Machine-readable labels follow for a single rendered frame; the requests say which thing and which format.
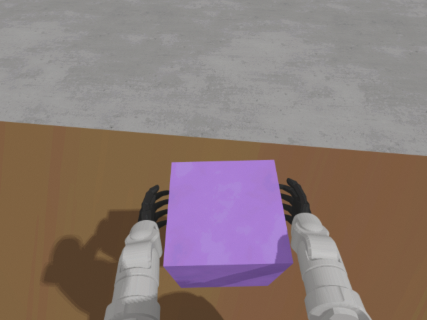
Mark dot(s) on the left robot hand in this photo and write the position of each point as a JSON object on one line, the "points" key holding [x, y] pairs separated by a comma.
{"points": [[149, 207]]}

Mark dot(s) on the carton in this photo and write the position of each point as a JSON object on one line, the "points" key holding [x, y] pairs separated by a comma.
{"points": [[225, 224]]}

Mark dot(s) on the robot right forearm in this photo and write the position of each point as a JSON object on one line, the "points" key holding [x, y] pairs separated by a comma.
{"points": [[329, 295]]}

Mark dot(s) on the robot left forearm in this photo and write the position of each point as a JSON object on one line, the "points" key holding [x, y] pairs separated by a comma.
{"points": [[137, 278]]}

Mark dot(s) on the right robot hand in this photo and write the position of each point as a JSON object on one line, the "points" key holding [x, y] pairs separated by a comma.
{"points": [[297, 200]]}

